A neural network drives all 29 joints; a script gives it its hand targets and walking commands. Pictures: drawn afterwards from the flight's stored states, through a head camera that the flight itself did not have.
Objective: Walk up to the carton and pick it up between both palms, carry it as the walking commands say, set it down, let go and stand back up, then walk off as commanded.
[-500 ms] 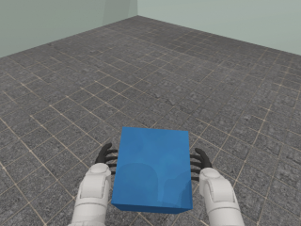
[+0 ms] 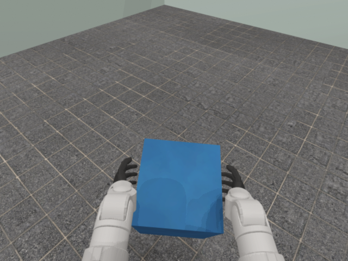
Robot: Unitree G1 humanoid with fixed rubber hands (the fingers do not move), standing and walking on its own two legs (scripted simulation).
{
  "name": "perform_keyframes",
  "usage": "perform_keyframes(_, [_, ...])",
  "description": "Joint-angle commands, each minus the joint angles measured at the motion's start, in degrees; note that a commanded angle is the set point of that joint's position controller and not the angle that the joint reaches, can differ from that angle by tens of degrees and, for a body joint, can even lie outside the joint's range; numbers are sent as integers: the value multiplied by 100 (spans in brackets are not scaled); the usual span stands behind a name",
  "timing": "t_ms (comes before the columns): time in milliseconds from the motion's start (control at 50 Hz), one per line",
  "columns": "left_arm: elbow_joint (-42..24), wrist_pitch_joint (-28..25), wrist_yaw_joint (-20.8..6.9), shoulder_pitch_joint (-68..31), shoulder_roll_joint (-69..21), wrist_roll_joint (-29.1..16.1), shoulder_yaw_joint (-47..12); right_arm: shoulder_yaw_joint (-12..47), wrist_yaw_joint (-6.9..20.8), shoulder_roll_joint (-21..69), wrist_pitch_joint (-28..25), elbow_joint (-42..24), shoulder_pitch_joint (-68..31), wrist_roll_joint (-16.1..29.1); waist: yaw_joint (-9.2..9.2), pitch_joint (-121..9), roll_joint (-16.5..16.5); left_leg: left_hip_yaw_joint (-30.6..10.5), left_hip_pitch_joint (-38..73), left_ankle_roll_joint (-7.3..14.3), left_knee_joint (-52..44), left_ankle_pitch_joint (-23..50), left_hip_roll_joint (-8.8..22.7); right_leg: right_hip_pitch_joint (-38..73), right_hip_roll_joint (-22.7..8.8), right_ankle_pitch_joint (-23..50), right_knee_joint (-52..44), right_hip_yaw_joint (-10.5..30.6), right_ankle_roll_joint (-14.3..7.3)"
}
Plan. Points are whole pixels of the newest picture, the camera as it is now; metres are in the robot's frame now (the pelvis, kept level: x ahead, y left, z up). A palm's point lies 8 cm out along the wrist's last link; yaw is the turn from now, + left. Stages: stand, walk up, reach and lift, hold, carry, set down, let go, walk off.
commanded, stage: carry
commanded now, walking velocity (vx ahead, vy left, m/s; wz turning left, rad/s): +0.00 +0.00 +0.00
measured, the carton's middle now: (176, 193) +0.34 +0.01 -0.08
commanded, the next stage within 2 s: none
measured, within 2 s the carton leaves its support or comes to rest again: neither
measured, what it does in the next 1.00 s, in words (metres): stands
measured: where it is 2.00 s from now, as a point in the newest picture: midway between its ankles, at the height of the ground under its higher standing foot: outside the picture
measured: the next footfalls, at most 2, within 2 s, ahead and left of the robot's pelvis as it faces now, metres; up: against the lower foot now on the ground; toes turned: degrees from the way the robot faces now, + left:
none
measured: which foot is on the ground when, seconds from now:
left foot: down 0.00-1.00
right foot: down 0.00-1.00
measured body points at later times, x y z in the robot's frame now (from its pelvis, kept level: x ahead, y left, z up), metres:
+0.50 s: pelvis +0.01 +0.00 +0.00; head +0.01 +0.00 +0.45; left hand +0.33 +0.13 +0.02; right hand +0.31 -0.15 +0.01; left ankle +0.03 +0.07 -0.72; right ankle +0.13 -0.10 -0.72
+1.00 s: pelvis +0.01 +0.02 -0.01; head +0.00 +0.01 +0.44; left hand +0.31 +0.17 +0.01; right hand +0.31 -0.12 +0.00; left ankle +0.03 +0.07 -0.72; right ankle +0.13 -0.10 -0.72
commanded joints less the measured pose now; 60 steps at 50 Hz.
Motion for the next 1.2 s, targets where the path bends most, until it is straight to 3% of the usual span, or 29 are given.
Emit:
perform_keyframes(0, [-796,-515,-2749,-3818,-6592,-1762,-3655,3428,2818,6241,-634,-1494,-4277,1749,-32,-2257,499,-1258,176,-193,-1369,-578,1037,1031,-294,-663,-215,697,18])
perform_keyframes(40, [-287,-499,-2769,-3430,-6606,-1664,-3462,3563,2798,6245,-672,-1581,-4438,1762,3,-2213,323,-1151,-54,-20,-1246,-970,921,1229,-178,-818,-284,563,17])
perform_keyframes(80, [-920,-646,-2826,-4088,-6636,-1800,-3663,3684,2860,6393,-687,-1653,-4566,1847,-39,-2351,-225,-809,37,-224,-811,-455,742,1332,-394,-229,-499,858,-9])
perform_keyframes(120, [-1290,-706,-2878,-4240,-6805,-1985,-3827,3865,2902,6677,-720,-1994,-4622,1972,-86,-2788,-623,-867,110,-109,-750,-621,666,1591,-494,-268,-491,996,-82])
perform_keyframes(160, [-1339,-630,-2828,-4063,-6592,-1876,-3784,3745,2899,6551,-633,-1593,-4219,1881,-77,-2499,-97,-986,206,-216,-969,-442,801,1185,-458,-499,-425,899,-90])
perform_keyframes(200, [-716,-542,-2748,-3497,-6671,-1622,-3563,3692,2877,6367,-683,-1834,-4551,1890,10,-2841,250,-1042,435,-79,-970,22,912,1292,-371,-148,-214,767,-76])
perform_keyframes(240, [-1167,-569,-2702,-3663,-6671,-1745,-3768,3690,2893,6408,-627,-1647,-4089,1902,9,-2976,417,-850,392,-119,-690,933,856,1537,-452,714,-107,871,-98])
perform_keyframes(280, [-1119,-573,-2767,-3650,-6614,-1768,-3719,3880,2879,6398,-629,-1950,-4348,1932,-52,-3153,-398,-826,232,-53,-551,882,776,1889,-452,942,-63,807,-85])
perform_keyframes(300, [-1018,-530,-2701,-3589,-6528,-1727,-3684,3612,2867,6281,-572,-1586,-3836,1763,-43,-3151,50,-784,220,-19,-618,895,709,1855,-497,1187,-7,838,-69])
perform_keyframes(320, [-744,-553,-2723,-3146,-6553,-1617,-3549,3788,2879,6273,-639,-1890,-4095,1877,1,-3325,-232,-740,471,-34,-535,742,710,1789,-485,1033,-79,913,-105])
perform_keyframes(360, [-951,-595,-2720,-3329,-6592,-1662,-3648,3825,2900,6305,-678,-1859,-4169,1884,-57,-2962,117,-808,243,22,-666,460,658,1568,-528,569,-241,948,-124])
perform_keyframes(380, [-928,-567,-2707,-3338,-6616,-1664,-3616,3817,2850,6240,-666,-2101,-4318,1855,-22,-3133,-110,-667,251,-12,-485,551,677,1785,-581,1119,-240,1002,-114])
perform_keyframes(400, [-835,-529,-2694,-3257,-6451,-1605,-3623,3588,2881,6183,-592,-1470,-3708,1723,-46,-3149,243,-743,213,17,-510,618,602,1693,-637,1130,-135,1008,-62])
perform_keyframes(420, [-1321,-638,-2739,-3839,-6512,-1734,-3723,3827,2925,6472,-668,-1683,-4241,1927,-45,-2975,-31,-684,110,10,-571,-2,553,1669,-609,348,-348,990,-69])
perform_keyframes(460, [-799,-620,-2737,-3342,-6470,-1576,-3545,3833,2913,6392,-677,-1678,-4097,1911,-40,-2912,-458,-577,139,-18,-454,-634,460,1574,-717,33,-628,1331,-103])
perform_keyframes(500, [-734,-552,-2709,-3288,-6417,-1552,-3483,3718,2898,6252,-665,-1740,-4249,1913,-33,-2963,213,-800,213,23,-766,22,687,1504,-612,-220,-372,966,-53])
perform_keyframes(580, [-1167,-651,-2727,-3986,-6407,-1658,-3566,3753,2918,6325,-689,-1705,-4483,1941,-15,-2622,-189,-856,-143,-44,-651,-9,650,1381,-606,-320,-494,1190,-72])
perform_keyframes(640, [-437,-501,-2700,-3022,-6230,-1390,-3167,3700,2837,6068,-566,-1630,-4191,1807,-33,-2381,-515,-969,-278,-80,-753,-552,729,1012,-609,-984,-635,1270,-126])
perform_keyframes(680, [-1172,-581,-2700,-3554,-6436,-1694,-3588,3706,2871,6186,-665,-2034,-4421,1912,-30,-2796,76,-1153,181,67,-1080,-799,873,825,-380,-1207,-388,886,42])
perform_keyframes(700, [-1305,-571,-2676,-4087,-6412,-1796,-3655,3557,2835,6095,-625,-1859,-4458,1816,-93,-2458,-16,-1617,21,136,-1362,-878,1031,542,-239,-1286,4,873,91])
perform_keyframes(720, [-969,-513,-2654,-3544,-6370,-1666,-3560,3486,2772,6016,-619,-1812,-4253,1757,5,-2547,503,-1401,136,160,-1393,-656,1179,665,-126,-999,-52,611,63])
perform_keyframes(760, [-1037,-465,-2595,-3627,-6141,-1619,-3509,3425,2809,5846,-572,-1659,-4183,1797,-61,-2155,980,-1897,13,259,-1780,-462,1534,202,182,-1496,900,372,223])
perform_keyframes(840, [-1132,-486,-2556,-3628,-5958,-1675,-3557,3312,2712,5707,-531,-1491,-3877,1644,-12,-2428,484,-1323,314,150,-1008,895,1449,434,30,-903,508,571,189])
perform_keyframes(880, [-1543,-511,-2604,-3799,-6033,-1895,-3858,3526,2655,5641,-597,-2178,-4227,1777,-24,-2521,573,-1401,-149,155,-958,299,1263,891,4,-649,358,676,168])
perform_keyframes(920, [-1237,-494,-2563,-3623,-5876,-1671,-3557,3560,2614,5717,-481,-1797,-3933,1680,-75,-2404,-922,-748,-318,-217,-348,-803,588,850,-585,-267,-621,1768,-76])
perform_keyframes(940, [-978,-495,-2556,-3504,-5787,-1658,-3514,3341,2602,5469,-524,-1684,-3781,1508,-125,-2488,-741,-718,-263,-217,-290,-944,367,888,-645,-192,-502,1813,-81])
perform_keyframes(1060, [-2021,-483,-2401,-3464,-5582,-1862,-3730,3544,2494,5333,-464,-2235,-3529,1754,-92,-3064,432,-1167,361,17,-725,1433,1037,1222,-283,610,178,1020,21])
perform_keyframes(1120, [-1493,-377,-2352,-2978,-5357,-1691,-3523,3433,2425,4943,-420,-2430,-3513,1614,-72,-3007,-134,-1096,419,21,-789,1048,958,1084,-235,477,184,1023,26])
perform_keyframes(1180, [-1722,-362,-2264,-2452,-5355,-1665,-3618,3503,2471,4982,-369,-2466,-3000,1708,-83,-3057,474,-1042,849,-4,-903,2461,1107,860,-115,637,576,660,32])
